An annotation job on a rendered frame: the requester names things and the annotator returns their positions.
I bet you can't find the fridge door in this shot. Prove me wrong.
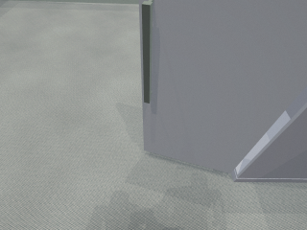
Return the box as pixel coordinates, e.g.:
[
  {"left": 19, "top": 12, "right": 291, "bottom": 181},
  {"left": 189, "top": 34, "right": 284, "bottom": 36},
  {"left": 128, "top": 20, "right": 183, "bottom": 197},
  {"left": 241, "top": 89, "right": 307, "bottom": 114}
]
[{"left": 138, "top": 0, "right": 307, "bottom": 173}]

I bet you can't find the handle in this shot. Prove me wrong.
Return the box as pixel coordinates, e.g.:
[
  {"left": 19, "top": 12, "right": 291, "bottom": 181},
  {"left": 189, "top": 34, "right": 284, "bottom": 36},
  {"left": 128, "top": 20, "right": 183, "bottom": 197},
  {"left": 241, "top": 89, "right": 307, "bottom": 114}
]
[{"left": 141, "top": 0, "right": 154, "bottom": 104}]

